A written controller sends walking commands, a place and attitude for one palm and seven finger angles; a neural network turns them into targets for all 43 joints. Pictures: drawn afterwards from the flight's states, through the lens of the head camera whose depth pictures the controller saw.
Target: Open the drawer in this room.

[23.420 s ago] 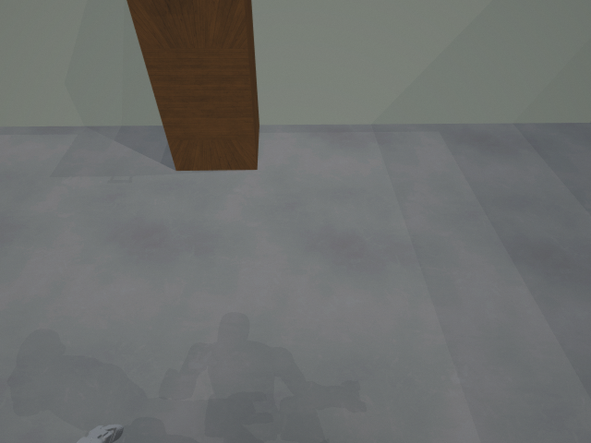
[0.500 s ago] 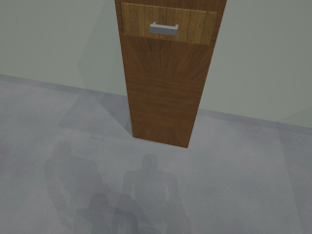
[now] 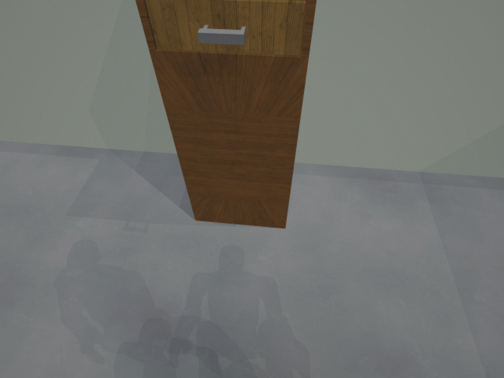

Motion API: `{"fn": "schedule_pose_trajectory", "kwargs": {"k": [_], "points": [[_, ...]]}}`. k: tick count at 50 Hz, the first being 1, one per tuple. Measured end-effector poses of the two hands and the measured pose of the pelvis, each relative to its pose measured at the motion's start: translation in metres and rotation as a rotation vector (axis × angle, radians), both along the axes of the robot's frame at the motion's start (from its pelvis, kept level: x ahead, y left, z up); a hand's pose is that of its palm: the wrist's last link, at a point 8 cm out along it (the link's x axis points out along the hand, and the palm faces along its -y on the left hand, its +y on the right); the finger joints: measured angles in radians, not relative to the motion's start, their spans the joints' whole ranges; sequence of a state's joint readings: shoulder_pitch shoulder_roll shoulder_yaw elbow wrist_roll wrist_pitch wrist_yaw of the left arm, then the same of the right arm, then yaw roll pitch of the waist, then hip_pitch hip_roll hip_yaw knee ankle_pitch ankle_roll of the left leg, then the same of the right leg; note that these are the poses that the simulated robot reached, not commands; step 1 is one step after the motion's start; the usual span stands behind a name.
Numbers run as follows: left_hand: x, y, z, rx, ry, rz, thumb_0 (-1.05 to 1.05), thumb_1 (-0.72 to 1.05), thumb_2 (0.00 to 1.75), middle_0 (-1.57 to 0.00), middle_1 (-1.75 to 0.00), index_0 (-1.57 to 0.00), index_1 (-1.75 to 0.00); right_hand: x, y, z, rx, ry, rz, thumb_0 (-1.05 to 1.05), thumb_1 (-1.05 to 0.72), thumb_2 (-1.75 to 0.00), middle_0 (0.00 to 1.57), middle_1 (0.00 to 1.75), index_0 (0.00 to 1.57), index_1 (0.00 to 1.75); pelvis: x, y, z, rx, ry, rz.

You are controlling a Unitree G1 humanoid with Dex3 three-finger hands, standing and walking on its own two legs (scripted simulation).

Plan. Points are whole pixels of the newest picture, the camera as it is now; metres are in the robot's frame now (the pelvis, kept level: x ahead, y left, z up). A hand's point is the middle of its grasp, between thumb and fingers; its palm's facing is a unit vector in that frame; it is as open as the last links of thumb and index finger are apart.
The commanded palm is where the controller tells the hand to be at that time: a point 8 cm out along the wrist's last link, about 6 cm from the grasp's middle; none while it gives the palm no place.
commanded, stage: take the last steps up to it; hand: left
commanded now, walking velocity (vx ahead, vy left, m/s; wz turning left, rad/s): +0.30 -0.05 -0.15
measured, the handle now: (223, 32) +0.84 +0.12 +0.15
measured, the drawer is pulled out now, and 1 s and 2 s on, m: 0.00 0.00 0.00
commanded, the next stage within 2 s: come to a stop and stand still in 0.66 s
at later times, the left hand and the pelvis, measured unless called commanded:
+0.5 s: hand out of the picture +0.05 +0.11 -0.15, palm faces +0.07 -0.99 -0.14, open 7.4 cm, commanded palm none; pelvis +0.15 -0.02 +0.01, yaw -3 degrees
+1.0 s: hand (199, 240) +0.43 +0.16 -0.16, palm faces -0.08 -0.97 -0.23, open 7.3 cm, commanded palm none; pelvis +0.31 -0.03 +0.01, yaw -4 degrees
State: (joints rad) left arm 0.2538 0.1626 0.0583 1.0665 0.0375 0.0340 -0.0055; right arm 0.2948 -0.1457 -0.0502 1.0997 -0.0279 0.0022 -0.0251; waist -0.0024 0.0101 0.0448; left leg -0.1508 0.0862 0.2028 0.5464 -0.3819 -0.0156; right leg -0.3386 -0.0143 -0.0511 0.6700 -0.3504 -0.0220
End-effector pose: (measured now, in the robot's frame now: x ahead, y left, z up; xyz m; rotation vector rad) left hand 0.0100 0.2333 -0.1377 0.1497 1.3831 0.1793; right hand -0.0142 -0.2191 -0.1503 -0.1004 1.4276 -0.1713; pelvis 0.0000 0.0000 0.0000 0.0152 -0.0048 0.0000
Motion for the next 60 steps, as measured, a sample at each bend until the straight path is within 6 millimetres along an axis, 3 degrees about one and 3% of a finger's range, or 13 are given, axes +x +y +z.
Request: {"fn": "schedule_pose_trajectory", "kwargs": {"k": [6,9,16,21,26,31,35,39,43,46,49,53,60], "points": [[0.034,-0.017,0.002,0.017,-0.033,-0.026,0.0,0.91,0.9,-0.19,-0.3,-0.2,-0.3,0.009,-0.024,-0.014,0.016,0.018,-0.026,0.01,-0.91,-0.9,0.2,0.3,0.2,0.3,0.031,-0.019,-0.008,-0.001,0.003,-0.021],[0.04,-0.03,0.003,0.018,-0.058,0.001,0.0,0.91,0.9,-0.19,-0.3,-0.2,-0.3,0.03,-0.035,-0.012,0.022,0.04,-0.002,0.01,-0.91,-0.9,0.2,0.3,0.2,0.3,0.043,-0.029,-0.007,-0.007,0.002,-0.016],[0.021,-0.061,0.014,-0.039,0.1,0.026,0.0,0.91,0.9,-0.2,-0.3,-0.2,-0.3,0.13,-0.05,0.013,0.002,-0.118,0.024,0.01,-0.91,-0.9,0.2,0.3,0.2,0.3,0.081,-0.037,0.012,0.002,0.011,-0.046],[0.022,-0.071,0.018,-0.073,0.193,0.048,0.0,0.91,0.9,-0.2,-0.3,-0.2,-0.3,0.201,-0.045,0.018,0.003,-0.199,0.046,0.01,-0.91,-0.9,0.2,0.3,0.2,0.3,0.116,-0.032,0.013,-0.009,0.014,-0.05],[0.042,-0.066,0.014,-0.088,0.252,0.08,0.0,0.91,0.9,-0.2,-0.3,-0.2,-0.3,0.272,-0.023,0.017,0.017,-0.236,0.095,0.01,-0.91,-0.9,0.2,0.3,0.2,0.3,0.158,-0.021,0.007,-0.02,0.017,-0.046],[0.088,-0.042,-0.006,-0.098,0.293,0.073,0.0,0.91,0.9,-0.2,-0.3,-0.2,-0.3,0.332,0.003,0.007,0.004,-0.299,0.109,0.01,-0.91,-0.9,0.2,0.3,0.2,0.3,0.209,-0.001,-0.011,-0.025,0.015,-0.056],[0.163,-0.017,-0.011,-0.068,0.204,0.011,0.01,0.91,0.9,-0.2,-0.3,-0.2,-0.3,0.332,0.011,0.01,-0.003,-0.27,0.052,0.01,-0.91,-0.9,0.2,0.3,0.2,0.3,0.236,0.007,-0.006,-0.018,-0.003,-0.08],[0.257,0.0,-0.005,-0.037,0.04,-0.061,0.01,0.91,0.9,-0.19,-0.3,-0.2,-0.3,0.323,-0.009,0.024,-0.077,-0.235,-0.027,-0.03,-0.96,-0.9,0.2,0.3,0.21,0.3,0.26,0.008,0.006,-0.013,-0.001,-0.087],[0.338,0.001,0.004,-0.014,-0.113,-0.09,0.0,0.91,0.9,-0.19,-0.3,-0.2,-0.3,0.306,-0.019,0.029,-0.09,-0.12,-0.031,-0.02,-0.95,-0.9,0.2,0.3,0.21,0.3,0.283,0.002,0.012,-0.009,0.006,-0.075],[0.381,-0.009,0.009,-0.004,-0.176,-0.115,0.0,0.91,0.9,-0.19,-0.3,-0.2,-0.3,0.298,-0.023,0.025,-0.073,-0.05,-0.046,-0.01,-0.94,-0.9,0.2,0.3,0.2,0.3,0.297,-0.007,0.012,-0.007,0.002,-0.067],[0.409,-0.023,0.011,0.008,-0.194,-0.15,0.0,0.91,0.9,-0.19,-0.3,-0.2,-0.3,0.297,-0.027,0.017,-0.043,-0.011,-0.077,0.0,-0.93,-0.9,0.2,0.3,0.2,0.3,0.31,-0.02,0.008,0.0,-0.003,-0.072],[0.427,-0.045,0.009,0.036,-0.192,-0.185,0.0,0.91,0.9,-0.19,-0.3,-0.2,-0.3,0.302,-0.039,-0.003,0.005,0.016,-0.117,0.0,-0.92,-0.9,0.2,0.3,0.2,0.3,0.322,-0.041,-0.002,0.013,-0.005,-0.084],[0.407,-0.063,0.022,0.056,-0.154,-0.146,0.0,0.91,0.9,-0.2,-0.3,-0.2,-0.3,0.327,-0.062,-0.008,0.023,0.008,-0.086,0.01,-0.91,-0.9,0.2,0.3,0.2,0.3,0.314,-0.051,0.006,0.034,-0.011,-0.064]]}}
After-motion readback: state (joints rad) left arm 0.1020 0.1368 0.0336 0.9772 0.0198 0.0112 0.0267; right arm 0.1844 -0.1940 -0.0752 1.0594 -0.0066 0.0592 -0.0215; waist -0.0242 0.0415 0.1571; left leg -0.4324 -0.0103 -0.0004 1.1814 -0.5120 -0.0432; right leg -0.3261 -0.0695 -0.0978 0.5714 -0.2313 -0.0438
